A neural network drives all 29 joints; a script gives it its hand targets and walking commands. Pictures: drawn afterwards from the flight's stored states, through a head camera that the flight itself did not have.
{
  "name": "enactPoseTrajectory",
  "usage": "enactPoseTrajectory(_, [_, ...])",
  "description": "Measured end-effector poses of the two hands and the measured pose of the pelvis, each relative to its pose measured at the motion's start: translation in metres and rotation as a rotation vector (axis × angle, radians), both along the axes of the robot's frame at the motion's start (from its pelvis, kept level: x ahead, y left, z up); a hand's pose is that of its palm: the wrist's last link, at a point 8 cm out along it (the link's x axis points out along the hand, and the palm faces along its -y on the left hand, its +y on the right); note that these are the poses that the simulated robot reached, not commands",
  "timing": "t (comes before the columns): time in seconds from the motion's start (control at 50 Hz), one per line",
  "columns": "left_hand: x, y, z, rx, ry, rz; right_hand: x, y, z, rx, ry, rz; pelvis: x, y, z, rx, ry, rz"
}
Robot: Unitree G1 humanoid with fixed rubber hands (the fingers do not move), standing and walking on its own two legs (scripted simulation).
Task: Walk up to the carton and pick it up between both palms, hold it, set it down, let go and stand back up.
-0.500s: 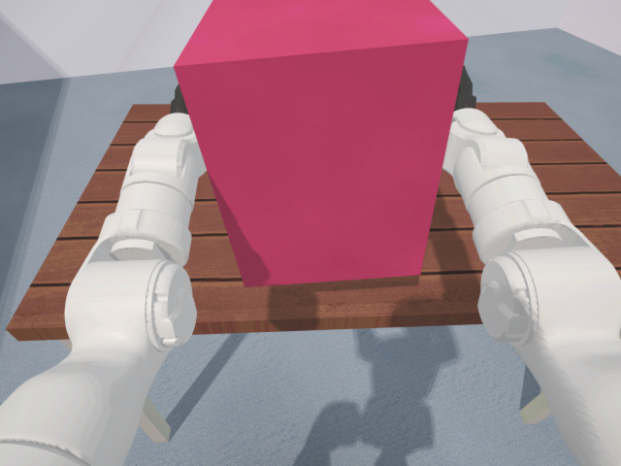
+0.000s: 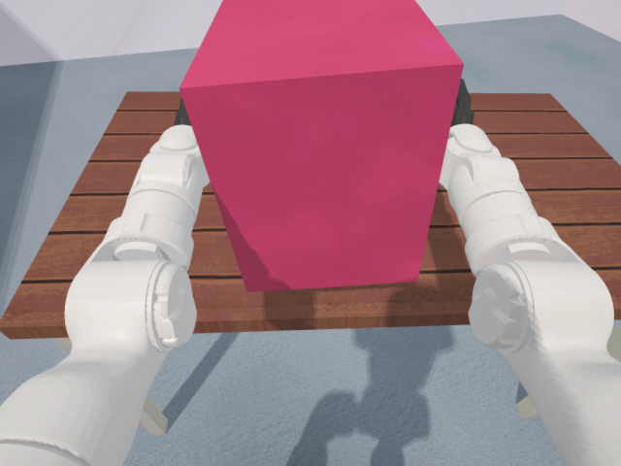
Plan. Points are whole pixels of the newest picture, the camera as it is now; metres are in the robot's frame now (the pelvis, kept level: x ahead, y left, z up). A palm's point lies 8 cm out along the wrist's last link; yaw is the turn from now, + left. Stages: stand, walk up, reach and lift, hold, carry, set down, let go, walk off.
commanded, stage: set down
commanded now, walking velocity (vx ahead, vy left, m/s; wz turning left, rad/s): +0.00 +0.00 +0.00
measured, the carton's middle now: (320, 132) +0.50 +0.02 +0.19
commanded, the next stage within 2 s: none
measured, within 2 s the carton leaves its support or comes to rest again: neither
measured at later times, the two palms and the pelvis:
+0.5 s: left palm (195, 149) +0.46 +0.19 +0.18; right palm (441, 150) +0.46 -0.14 +0.19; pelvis +0.01 +0.00 +0.00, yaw +0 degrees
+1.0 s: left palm (201, 158) +0.47 +0.18 +0.16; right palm (436, 160) +0.47 -0.14 +0.17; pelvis +0.02 +0.00 +0.00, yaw +0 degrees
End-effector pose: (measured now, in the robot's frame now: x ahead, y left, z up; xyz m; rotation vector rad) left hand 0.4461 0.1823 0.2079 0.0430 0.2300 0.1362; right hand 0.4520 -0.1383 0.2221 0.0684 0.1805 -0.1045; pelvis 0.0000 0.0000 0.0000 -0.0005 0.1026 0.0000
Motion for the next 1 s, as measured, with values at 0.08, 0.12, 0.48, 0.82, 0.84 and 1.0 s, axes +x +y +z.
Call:
enactPoseTrajectory(0.08, [0.003,0.001,-0.005,-0.003,0.002,-0.001,0.002,0.001,-0.005,0.0,0.0,-0.001,0.002,0.0,0.0,0.0,0.002,0.0])
enactPoseTrajectory(0.12, [0.004,0.002,-0.008,-0.004,0.005,-0.002,0.003,0.002,-0.008,0.0,0.001,-0.001,0.003,0.0,0.0,0.0,0.004,0.0])
enactPoseTrajectory(0.48, [0.013,0.004,-0.028,0.013,0.023,-0.015,0.01,0.002,-0.029,0.001,0.009,0.007,0.008,0.0,0.0,0.0,0.011,0.0])
enactPoseTrajectory(0.82, [0.021,0.003,-0.045,0.023,0.05,-0.027,0.017,0.001,-0.045,-0.01,0.029,0.021,0.014,-0.001,0.0,0.002,0.02,0.0])
enactPoseTrajectory(0.84, [0.022,0.003,-0.046,0.023,0.052,-0.028,0.018,0.0,-0.046,-0.011,0.03,0.021,0.014,-0.001,0.0,0.002,0.021,0.0])
enactPoseTrajectory(1.0, [0.027,0.003,-0.052,0.03,0.056,-0.031,0.022,-0.001,-0.054,-0.019,0.034,0.021,0.018,-0.003,0.0,0.003,0.028,0.0])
